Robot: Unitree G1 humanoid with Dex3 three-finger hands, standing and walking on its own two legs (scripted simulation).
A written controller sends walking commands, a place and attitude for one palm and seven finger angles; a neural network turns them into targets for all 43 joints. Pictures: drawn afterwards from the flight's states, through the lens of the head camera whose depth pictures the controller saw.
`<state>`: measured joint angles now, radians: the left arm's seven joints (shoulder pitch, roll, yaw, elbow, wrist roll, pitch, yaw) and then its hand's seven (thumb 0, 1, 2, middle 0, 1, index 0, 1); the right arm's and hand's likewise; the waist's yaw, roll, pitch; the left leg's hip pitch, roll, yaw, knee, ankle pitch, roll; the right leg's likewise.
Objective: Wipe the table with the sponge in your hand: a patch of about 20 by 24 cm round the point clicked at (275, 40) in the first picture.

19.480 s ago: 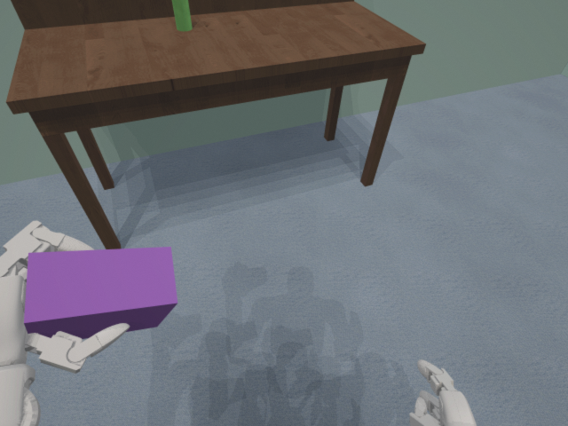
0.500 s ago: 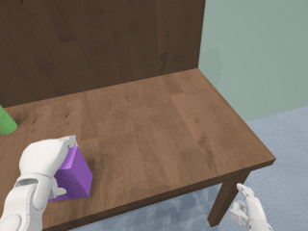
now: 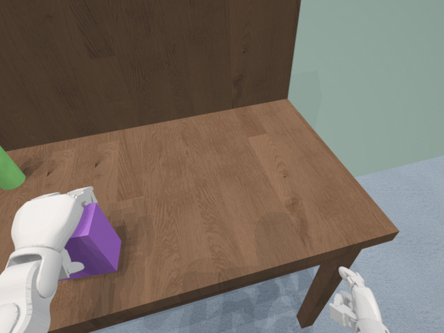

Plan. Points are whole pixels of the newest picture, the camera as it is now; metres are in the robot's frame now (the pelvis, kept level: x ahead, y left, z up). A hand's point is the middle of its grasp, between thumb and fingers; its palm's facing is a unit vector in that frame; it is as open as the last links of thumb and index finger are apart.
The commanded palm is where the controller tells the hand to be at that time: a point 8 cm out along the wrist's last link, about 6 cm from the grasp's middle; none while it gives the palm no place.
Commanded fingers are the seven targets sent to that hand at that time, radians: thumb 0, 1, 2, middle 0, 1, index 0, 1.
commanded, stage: lower the sponge onto the table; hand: left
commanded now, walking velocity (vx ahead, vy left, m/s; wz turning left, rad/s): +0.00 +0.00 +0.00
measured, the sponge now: (81, 249) +0.20 +0.31 +0.05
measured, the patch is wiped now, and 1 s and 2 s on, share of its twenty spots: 0.00 0.40 0.65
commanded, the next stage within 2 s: wipe forward along the first lane in 0.30 s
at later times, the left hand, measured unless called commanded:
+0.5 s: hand (74, 240) +0.20 +0.31 +0.07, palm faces +0.03 -0.08 -1.00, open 10.4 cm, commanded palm +0.18 +0.31 +0.13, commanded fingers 0.00 0.10 1.30 -1.20 -1.60 -1.20 -1.60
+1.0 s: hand (76, 221) +0.24 +0.33 +0.07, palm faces -0.05 -0.04 -1.00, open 10.4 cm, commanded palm +0.23 +0.33 +0.11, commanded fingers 0.00 0.10 1.30 -1.20 -1.60 -1.20 -1.60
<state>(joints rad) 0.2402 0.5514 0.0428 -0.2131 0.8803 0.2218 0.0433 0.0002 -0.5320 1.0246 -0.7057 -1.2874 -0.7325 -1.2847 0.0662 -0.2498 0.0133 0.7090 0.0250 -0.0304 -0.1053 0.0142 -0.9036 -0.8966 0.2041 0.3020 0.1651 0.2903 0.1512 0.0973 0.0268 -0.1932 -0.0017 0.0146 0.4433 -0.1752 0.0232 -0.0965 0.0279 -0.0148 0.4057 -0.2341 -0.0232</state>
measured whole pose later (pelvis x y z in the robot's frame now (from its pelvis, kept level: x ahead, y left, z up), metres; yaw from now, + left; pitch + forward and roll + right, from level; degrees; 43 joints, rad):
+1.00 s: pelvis +0.00 +0.00 +0.00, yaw +1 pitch -1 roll -1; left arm -0.02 0.51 0.03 0.16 0.95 0.23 0.02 0.01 -0.54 1.03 -0.72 -1.27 -0.74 -1.27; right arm 0.07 -0.26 0.02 0.73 0.04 -0.01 -0.09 0.01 -0.90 -0.90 0.20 0.30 0.20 0.30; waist 0.12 0.10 -0.01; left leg -0.27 -0.01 -0.01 0.44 -0.16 0.03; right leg -0.16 0.02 -0.04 0.41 -0.23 -0.02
